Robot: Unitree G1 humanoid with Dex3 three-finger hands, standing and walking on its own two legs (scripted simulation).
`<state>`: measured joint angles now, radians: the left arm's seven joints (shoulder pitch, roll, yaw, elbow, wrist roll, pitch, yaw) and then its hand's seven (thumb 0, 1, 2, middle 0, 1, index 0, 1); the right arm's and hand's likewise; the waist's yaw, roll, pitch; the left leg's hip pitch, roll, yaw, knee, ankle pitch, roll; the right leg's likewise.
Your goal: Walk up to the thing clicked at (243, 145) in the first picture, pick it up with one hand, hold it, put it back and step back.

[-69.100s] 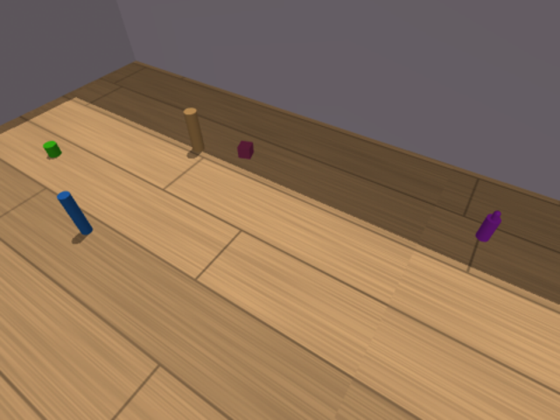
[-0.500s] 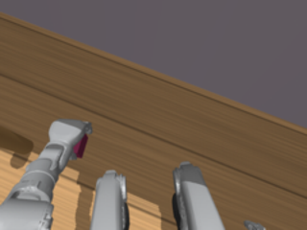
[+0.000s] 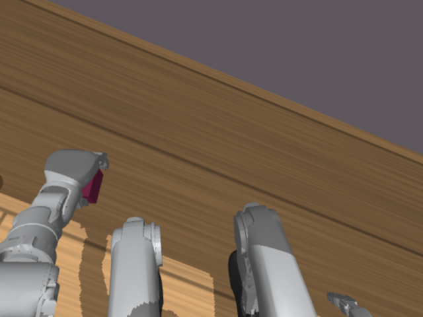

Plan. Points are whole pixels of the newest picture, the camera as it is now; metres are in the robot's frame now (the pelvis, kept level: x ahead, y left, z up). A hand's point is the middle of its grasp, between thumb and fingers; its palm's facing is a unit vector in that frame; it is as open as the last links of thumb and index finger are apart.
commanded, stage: crouch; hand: left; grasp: from above
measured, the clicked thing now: (79, 182) +0.41 +0.25 -0.22
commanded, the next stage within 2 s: lower in 0.40 s
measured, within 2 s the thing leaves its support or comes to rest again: rests again in 1.68 s
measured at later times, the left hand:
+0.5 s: hand (89, 186) +0.40 +0.24 -0.22, palm faces -0.47 +0.03 -0.88, open 9.7 cm
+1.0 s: hand (98, 191) +0.40 +0.23 -0.28, palm faces -0.46 +0.01 -0.89, open 9.7 cm
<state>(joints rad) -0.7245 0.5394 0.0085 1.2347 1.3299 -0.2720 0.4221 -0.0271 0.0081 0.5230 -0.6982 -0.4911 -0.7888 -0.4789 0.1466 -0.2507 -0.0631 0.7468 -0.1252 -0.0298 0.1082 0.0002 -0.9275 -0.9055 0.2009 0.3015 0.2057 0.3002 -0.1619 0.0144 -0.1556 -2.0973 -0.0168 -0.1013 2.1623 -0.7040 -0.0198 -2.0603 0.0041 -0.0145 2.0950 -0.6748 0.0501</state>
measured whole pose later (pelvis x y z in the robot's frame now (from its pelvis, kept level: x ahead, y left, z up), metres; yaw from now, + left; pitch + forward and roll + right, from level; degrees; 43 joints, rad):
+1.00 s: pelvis +0.00 +0.00 -0.09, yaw -1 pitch +34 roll -6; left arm -0.79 0.60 0.06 1.42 1.40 -0.33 0.56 -0.04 -0.02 0.63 -0.65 -0.55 -0.73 -0.56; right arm 0.10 -0.25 -0.04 0.82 -0.18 -0.06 0.14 0.00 -0.93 -0.90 0.20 0.30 0.21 0.30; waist -0.22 -0.02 -0.08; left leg -2.31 -0.03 -0.12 2.43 -0.71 -0.03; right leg -2.27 0.02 -0.01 2.36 -0.68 0.06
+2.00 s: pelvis +0.00 +0.00 -0.12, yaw -4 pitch +30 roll -8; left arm -0.87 0.68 0.06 1.68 1.40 -0.31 0.71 -0.03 0.04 0.57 -0.69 -0.46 -0.78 -0.50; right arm 0.04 -0.29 0.09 0.86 -0.31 -0.17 0.25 0.00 -0.92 -0.90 0.20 0.30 0.20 0.30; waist -0.29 -0.05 0.01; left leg -2.34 -0.03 -0.18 2.57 -0.75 -0.03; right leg -2.29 0.04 -0.05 2.45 -0.69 0.07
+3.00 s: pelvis +0.00 +0.01 -0.12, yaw -7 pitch +28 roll -12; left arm -0.84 0.73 0.05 1.64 1.43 -0.35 0.74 0.00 -0.54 1.07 -0.08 -0.92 -0.06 -0.95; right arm 0.06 -0.29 0.12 0.85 -0.33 -0.20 0.31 0.00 -0.90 -0.90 0.20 0.30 0.21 0.30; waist -0.29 -0.06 0.03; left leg -2.34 -0.03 -0.21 2.59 -0.75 -0.02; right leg -2.27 0.06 -0.09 2.43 -0.67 0.08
